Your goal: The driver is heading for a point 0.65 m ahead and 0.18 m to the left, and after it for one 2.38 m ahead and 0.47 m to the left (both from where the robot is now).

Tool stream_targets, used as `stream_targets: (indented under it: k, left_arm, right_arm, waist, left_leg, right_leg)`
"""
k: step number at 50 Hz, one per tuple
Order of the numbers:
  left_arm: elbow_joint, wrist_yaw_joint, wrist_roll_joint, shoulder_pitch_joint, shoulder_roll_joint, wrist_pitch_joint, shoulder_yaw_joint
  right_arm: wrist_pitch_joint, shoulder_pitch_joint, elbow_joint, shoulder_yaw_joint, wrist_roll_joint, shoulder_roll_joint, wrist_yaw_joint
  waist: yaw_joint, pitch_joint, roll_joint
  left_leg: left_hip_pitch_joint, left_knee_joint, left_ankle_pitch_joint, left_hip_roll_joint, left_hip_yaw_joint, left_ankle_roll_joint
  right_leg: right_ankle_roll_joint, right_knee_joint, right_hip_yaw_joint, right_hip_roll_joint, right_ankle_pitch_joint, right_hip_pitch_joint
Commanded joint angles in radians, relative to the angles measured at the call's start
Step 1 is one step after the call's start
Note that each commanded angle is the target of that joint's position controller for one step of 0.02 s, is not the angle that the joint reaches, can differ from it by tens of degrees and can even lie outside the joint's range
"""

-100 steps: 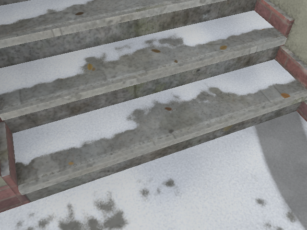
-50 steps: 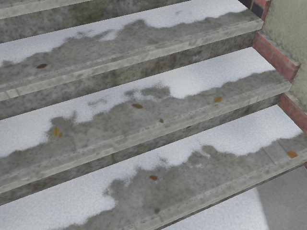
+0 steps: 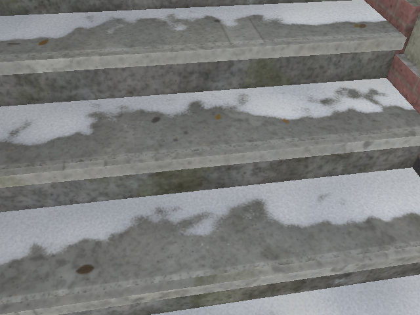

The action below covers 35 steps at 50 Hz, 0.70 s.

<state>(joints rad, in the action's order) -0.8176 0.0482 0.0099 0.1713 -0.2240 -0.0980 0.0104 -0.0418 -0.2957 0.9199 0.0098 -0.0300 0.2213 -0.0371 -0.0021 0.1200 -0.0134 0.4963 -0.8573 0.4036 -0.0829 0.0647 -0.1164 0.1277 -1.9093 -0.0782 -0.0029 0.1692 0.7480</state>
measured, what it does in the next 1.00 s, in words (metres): climbs, turning left: right foot 0.16 m higher, then left foot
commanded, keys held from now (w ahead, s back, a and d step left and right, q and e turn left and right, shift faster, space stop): w+q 0.28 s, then q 0.66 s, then no key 0.06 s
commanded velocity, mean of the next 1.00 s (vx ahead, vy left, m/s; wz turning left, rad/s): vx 0.25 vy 0.00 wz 0.58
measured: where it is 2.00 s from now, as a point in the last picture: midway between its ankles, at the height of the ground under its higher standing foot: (117, 169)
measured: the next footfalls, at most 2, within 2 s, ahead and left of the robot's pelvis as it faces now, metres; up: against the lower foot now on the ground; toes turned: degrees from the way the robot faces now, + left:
right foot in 0.34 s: +0.40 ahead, -0.09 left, +0.16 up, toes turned +8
left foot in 0.88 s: +0.38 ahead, +0.21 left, +0.16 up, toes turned +37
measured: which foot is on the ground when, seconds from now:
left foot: down 0.00-0.36, up 0.38-0.86, down 0.88-1.00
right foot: up 0.00-0.32, down 0.34-0.88, up 0.90-1.00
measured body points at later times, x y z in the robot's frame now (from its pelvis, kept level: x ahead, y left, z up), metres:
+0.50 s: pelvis +0.26 -0.02 +0.15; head +0.26 -0.01 +0.60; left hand +0.29 +0.27 +0.03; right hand +0.48 -0.22 +0.05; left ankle +0.17 +0.08 -0.33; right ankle +0.36 -0.10 -0.54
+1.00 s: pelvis +0.38 +0.09 +0.20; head +0.40 +0.13 +0.64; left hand +0.36 +0.41 +0.09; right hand +0.67 -0.03 +0.11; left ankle +0.34 +0.18 -0.54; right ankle +0.36 -0.08 -0.30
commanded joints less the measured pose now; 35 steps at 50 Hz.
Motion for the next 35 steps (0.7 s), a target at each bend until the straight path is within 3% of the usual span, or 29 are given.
stream_targets:
  k: [1, 3, 4, 5, 7, 9, 10, 11, 12, 13, 14, 15, 16, 17, 18, 19, 20, 21, 22, 23, 24, 26, 28, 29, 30, 31, 32, 34, 35]
  left_arm:
    - [0.131, 0.0, 0.002, 0.064, 0.135, -0.01, 0.062]
    - [0.166, -0.009, 0.003, 0.004, 0.095, -0.003, 0.067]
    - [0.187, -0.017, 0.018, -0.041, 0.078, -0.001, 0.068]
    - [0.198, -0.026, 0.022, -0.106, 0.125, -0.002, 0.08]
    - [0.245, -0.03, 0.013, -0.189, 0.172, -0.007, 0.102]
    - [0.322, -0.024, 0.011, -0.351, 0.162, -0.026, 0.119]
    - [0.355, -0.021, 0.012, -0.426, 0.156, -0.037, 0.123]
    - [0.402, -0.021, 0.029, -0.544, 0.182, -0.039, 0.142]
    - [0.435, -0.023, 0.026, -0.579, 0.173, -0.037, 0.14]
    - [0.395, -0.022, 0.012, -0.483, 0.161, -0.031, 0.124]
    - [0.382, -0.027, 0.004, -0.398, 0.094, -0.036, 0.09]
    - [0.362, -0.041, 0.007, -0.267, -0.01, -0.04, 0.034]
    - [0.287, -0.044, -0.005, -0.027, -0.117, -0.034, -0.016]
    - [0.22, -0.036, 0.006, 0.213, -0.198, -0.03, -0.046]
    - [0.153, -0.044, 0.073, 0.317, -0.273, -0.019, -0.067]
    - [0.161, -0.08, 0.098, 0.258, -0.208, 0.006, -0.06]
    - [0.148, -0.099, 0.043, 0.137, -0.089, 0.038, -0.037]
    - [0.101, -0.106, 0.008, 0.058, 0.02, 0.063, -0.011]
    - [0.039, -0.11, 0.003, 0.028, 0.105, 0.067, 0.008]
    - [0.001, -0.104, 0.022, -0.009, 0.154, 0.06, 0.019]
    - [-0.024, -0.09, 0.026, -0.038, 0.162, 0.054, 0.015]
    - [-0.057, -0.062, 0.027, -0.026, 0.116, 0.046, 0.0]
    - [-0.048, -0.065, 0.039, -0.022, 0.063, 0.049, -0.006]
    - [-0.037, -0.072, 0.044, -0.011, 0.021, 0.052, -0.014]
    - [-0.014, -0.08, 0.063, -0.012, -0.006, 0.054, -0.012]
    - [0.008, -0.088, 0.066, 0.001, -0.045, 0.051, -0.018]
    - [0.023, -0.099, 0.059, -0.002, -0.077, 0.052, -0.026]
    - [0.038, -0.118, 0.048, 0.071, -0.086, 0.067, -0.029]
    - [0.06, -0.126, 0.034, 0.076, -0.104, 0.08, -0.038]
  right_arm:
    - [0.01, 0.002, 0.045, 0.03, 0.004, -0.074, -0.031]
    - [0.004, 0.052, 0.026, 0.026, 0.001, -0.049, -0.035]
    - [-0.005, 0.046, 0.024, 0.025, 0.004, -0.036, -0.028]
    - [-0.01, -0.041, 0.056, 0.022, -0.005, -0.025, -0.018]
    - [-0.001, -0.168, 0.104, 0.019, -0.005, -0.001, -0.006]
    - [0.026, -0.295, 0.121, 0.014, 0.024, 0.0, 0.015]
    - [0.034, -0.355, 0.126, 0.013, 0.026, -0.005, 0.032]
    - [0.038, -0.365, 0.106, -0.005, 0.042, 0.016, 0.063]
    - [0.033, -0.373, 0.109, -0.008, 0.045, 0.018, 0.083]
    - [0.026, -0.296, 0.094, -0.015, 0.051, 0.02, 0.091]
    - [0.014, -0.211, 0.073, -0.017, 0.032, 0.044, 0.09]
    - [-0.005, -0.259, 0.075, -0.029, 0.018, 0.086, 0.085]
    - [-0.006, -0.146, 0.058, -0.046, 0.015, 0.164, 0.089]
    - [-0.024, -0.009, -0.003, -0.059, 0.009, 0.185, 0.085]
    - [-0.049, -0.009, -0.077, -0.044, 0.009, 0.049, 0.055]
    - [-0.067, -0.062, -0.066, -0.034, -0.028, -0.011, 0.013]
    - [-0.063, 0.002, -0.11, -0.05, -0.007, 0.001, -0.029]
    - [-0.03, 0.134, -0.202, -0.027, 0.014, -0.053, -0.03]
    - [0.004, 0.135, -0.236, -0.013, 0.017, -0.071, -0.019]
    - [0.024, 0.07, -0.233, -0.012, 0.035, -0.063, -0.01]
    - [0.036, 0.004, -0.227, -0.001, 0.06, -0.082, -0.006]
    - [0.035, 0.001, -0.245, 0.028, 0.065, -0.14, 0.009]
    - [0.038, 0.055, -0.29, 0.033, 0.043, -0.113, 0.04]
    - [0.038, 0.108, -0.313, 0.029, 0.023, -0.09, 0.055]
    - [0.048, 0.085, -0.288, 0.014, 0.023, -0.061, 0.07]
    - [0.053, 0.09, -0.297, 0.004, 0.024, -0.04, 0.08]
    - [0.057, 0.131, -0.32, -0.003, 0.019, -0.02, 0.08]
    - [0.07, 0.244, -0.36, -0.005, 0.019, -0.016, 0.073]
    - [0.072, 0.265, -0.379, -0.005, 0.025, -0.021, 0.063]
  waist:
    - [0.118, -0.175, 0.024]
    - [0.127, -0.176, -0.015]
    - [0.112, -0.153, 0.0]
    - [0.072, -0.128, 0.092]
    - [0.015, -0.136, 0.154]
    - [-0.066, -0.134, 0.11]
    - [-0.104, -0.119, 0.108]
    - [-0.128, -0.117, 0.105]
    - [-0.112, -0.111, 0.124]
    - [-0.047, -0.039, 0.179]
    - [0.049, 0.036, 0.267]
    - [0.102, 0.167, 0.338]
    - [0.239, 0.228, 0.373]
    - [0.336, 0.355, 0.285]
    - [0.253, 0.491, -0.254]
    - [0.208, 0.54, -0.452]
    - [0.14, 0.312, -0.259]
    - [0.085, 0.057, -0.13]
    - [0.014, -0.122, -0.001]
    - [-0.053, -0.163, 0.031]
    - [-0.098, -0.195, 0.035]
    - [-0.115, -0.209, 0.017]
    - [-0.112, -0.196, -0.007]
    - [-0.098, -0.179, -0.023]
    - [-0.087, -0.107, -0.038]
    - [-0.077, -0.078, -0.058]
    - [-0.069, -0.062, -0.061]
    - [0.003, -0.048, -0.08]
    - [0.014, -0.052, -0.084]
  left_leg:
    - [-0.042, 0.46, -0.129, 0.172, -0.337, -0.021]
    - [0.082, 0.497, -0.186, 0.128, -0.228, 0.015]
    - [0.136, 0.513, -0.224, 0.101, -0.201, 0.009]
    - [0.077, 0.52, -0.269, 0.122, -0.252, -0.038]
    - [-0.101, 0.516, -0.242, 0.151, -0.362, -0.055]
    - [-0.241, 0.526, -0.207, 0.163, -0.442, -0.055]
    - [-0.323, 0.548, -0.247, 0.193, -0.487, -0.069]
    - [-0.278, 0.707, -0.315, 0.245, -0.526, -0.106]
    - [-0.303, 0.769, -0.348, 0.275, -0.539, -0.128]
    - [-0.341, 0.772, -0.545, 0.265, -0.429, -0.123]
    - [-0.264, 0.725, -1.073, 0.216, -0.351, -0.114]
    - [-0.35, 0.598, -1.68, 0.218, -0.337, -0.109]
    - [-0.496, 0.372, -1.921, 0.258, -0.341, -0.074]
    - [-0.398, 0.117, -1.788, 0.23, -0.353, -0.074]
    - [-0.032, -0.29, -1.0, 0.023, -0.304, -0.029]
    - [0.142, -0.793, -0.218, -0.126, -0.422, 0.03]
    - [0.286, -1.068, -0.145, -0.063, -0.381, 0.046]
    - [0.413, -1.199, -0.093, -0.023, -0.267, 0.053]
    - [0.472, -1.245, -0.076, 0.027, -0.232, 0.03]
    - [0.467, -1.242, -0.089, 0.067, -0.215, 0.019]
    - [0.445, -1.222, -0.099, 0.084, -0.216, 0.009]
    - [0.469, -1.112, -0.268, 0.098, -0.195, -0.001]
    - [0.457, -0.901, -0.413, 0.091, -0.14, 0.04]
    - [0.45, -0.833, -0.454, 0.095, -0.122, 0.077]
    - [0.44, -0.88, -0.469, 0.093, -0.082, 0.098]
    - [0.462, -0.907, -0.464, 0.112, -0.095, 0.121]
    - [0.477, -0.855, -0.457, 0.138, -0.1, 0.133]
    - [0.566, -0.834, -0.404, 0.161, -0.084, 0.139]
    - [0.569, -0.733, -0.374, 0.195, -0.091, 0.141]
  right_leg:
    - [0.023, -0.307, 0.024, -0.047, -0.028, 0.437]
    - [-0.017, -0.087, 0.084, -0.079, -0.102, 0.387]
    - [-0.043, 0.004, 0.131, -0.074, -0.182, 0.33]
    - [-0.07, -0.12, 0.186, -0.06, -0.174, 0.396]
    - [-0.081, -0.243, 0.194, -0.07, -0.091, 0.622]
    - [-0.107, -0.019, 0.196, -0.082, -0.055, 0.717]
    - [-0.126, 0.073, 0.207, -0.074, -0.052, 0.744]
    - [-0.143, 0.241, 0.249, -0.08, 0.061, 0.618]
    - [-0.147, 0.355, 0.231, -0.092, 0.107, 0.518]
    - [-0.118, 0.475, 0.265, -0.065, 0.128, 0.319]
    - [-0.077, 0.663, 0.319, 0.015, 0.168, -0.022]
    - [-0.056, 0.721, 0.303, 0.081, 0.204, -0.27]
    - [-0.015, 0.855, 0.132, 0.041, 0.266, -0.354]
    - [0.047, 0.979, -0.09, -0.072, 0.282, -0.621]
    - [0.196, 1.314, -0.58, -0.333, -0.021, -0.966]
    - [0.3, 1.573, -1.052, -0.487, -0.094, -0.957]
    - [0.239, 1.556, -0.908, -0.495, 0.06, -0.746]
    - [0.172, 1.516, -0.667, -0.44, 0.196, -0.517]
    - [0.1, 1.469, -0.424, -0.389, 0.265, -0.319]
    - [0.04, 1.473, -0.253, -0.347, 0.274, -0.234]
    - [-0.001, 1.493, -0.13, -0.314, 0.244, -0.176]
    - [-0.033, 1.517, 0.097, -0.263, 0.049, -0.164]
    - [-0.01, 1.55, 0.239, -0.221, -0.062, -0.151]
    - [0.018, 1.56, 0.254, -0.223, -0.115, -0.177]
    - [0.035, 1.554, 0.251, -0.263, -0.263, -0.281]
    - [0.047, 1.55, 0.236, -0.296, -0.321, -0.349]
    - [0.038, 1.539, 0.25, -0.312, -0.376, -0.418]
    - [0.031, 1.529, 0.213, -0.348, -0.342, -0.585]
    - [0.017, 1.523, 0.227, -0.356, -0.283, -0.641]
